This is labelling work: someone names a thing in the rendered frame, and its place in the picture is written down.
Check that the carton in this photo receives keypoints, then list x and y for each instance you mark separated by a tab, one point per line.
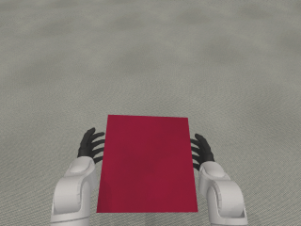
147	166

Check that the right robot forearm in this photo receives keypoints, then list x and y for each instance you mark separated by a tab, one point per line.
225	200

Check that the left robot forearm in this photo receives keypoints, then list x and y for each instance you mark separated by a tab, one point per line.
71	203

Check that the left robot hand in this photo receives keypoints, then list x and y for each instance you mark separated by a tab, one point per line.
86	145

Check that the right robot hand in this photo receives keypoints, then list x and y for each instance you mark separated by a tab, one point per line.
204	151

